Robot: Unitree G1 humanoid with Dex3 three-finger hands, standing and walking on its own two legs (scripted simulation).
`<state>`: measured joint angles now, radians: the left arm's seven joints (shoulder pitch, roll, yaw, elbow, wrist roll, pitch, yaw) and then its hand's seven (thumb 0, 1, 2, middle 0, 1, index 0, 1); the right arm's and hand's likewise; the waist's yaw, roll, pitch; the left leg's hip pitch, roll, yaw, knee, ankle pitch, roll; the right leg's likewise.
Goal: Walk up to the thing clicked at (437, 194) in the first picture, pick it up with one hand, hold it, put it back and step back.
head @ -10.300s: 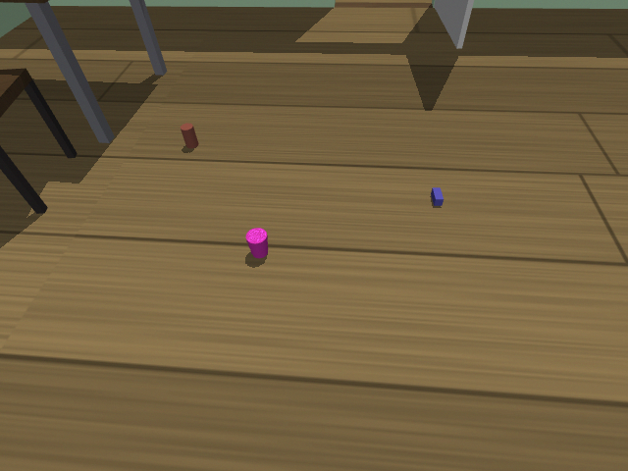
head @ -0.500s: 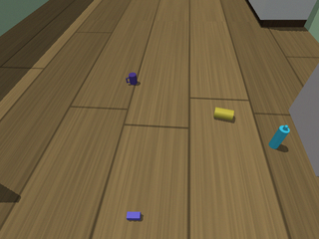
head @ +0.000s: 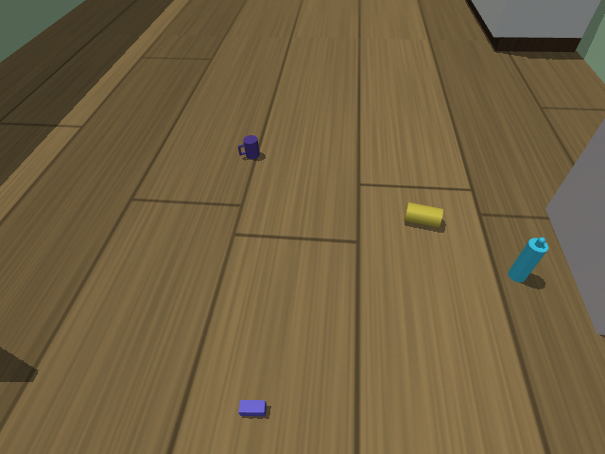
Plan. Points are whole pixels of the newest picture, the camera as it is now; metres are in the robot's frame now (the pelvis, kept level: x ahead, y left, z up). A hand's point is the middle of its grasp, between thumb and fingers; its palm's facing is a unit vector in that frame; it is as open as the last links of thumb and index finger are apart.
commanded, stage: stand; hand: left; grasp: from above
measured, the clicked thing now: (252, 408) +0.40 +0.21 -0.77
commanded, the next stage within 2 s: rise first in 0.48 s
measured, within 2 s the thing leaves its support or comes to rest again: neither
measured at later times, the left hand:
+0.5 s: hand out of the picture +0.07 +0.26 -0.16, palm faces -0.03 -0.94 -0.35, open 7.4 cm
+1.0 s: hand out of the picture +0.13 +0.25 -0.20, palm faces -0.10 -0.92 -0.39, open 11.0 cm
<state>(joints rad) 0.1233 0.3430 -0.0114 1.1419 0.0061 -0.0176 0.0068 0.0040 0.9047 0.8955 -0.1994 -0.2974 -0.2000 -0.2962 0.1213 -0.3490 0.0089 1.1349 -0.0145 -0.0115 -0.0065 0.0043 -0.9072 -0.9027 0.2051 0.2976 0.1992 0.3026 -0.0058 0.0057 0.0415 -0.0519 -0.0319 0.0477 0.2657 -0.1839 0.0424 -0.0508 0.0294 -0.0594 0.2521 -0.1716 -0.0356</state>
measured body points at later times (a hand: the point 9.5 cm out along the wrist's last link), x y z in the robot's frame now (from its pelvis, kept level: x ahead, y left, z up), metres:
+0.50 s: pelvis +0.00 +0.01 +0.00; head +0.01 +0.01 +0.45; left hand +0.07 +0.31 -0.13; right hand +0.07 -0.29 -0.13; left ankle -0.02 +0.09 -0.75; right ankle -0.02 -0.09 -0.75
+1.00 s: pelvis -0.02 +0.01 -0.05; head +0.05 +0.02 +0.40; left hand +0.14 +0.30 -0.17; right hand +0.08 -0.25 -0.16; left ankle -0.02 +0.09 -0.75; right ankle -0.02 -0.09 -0.75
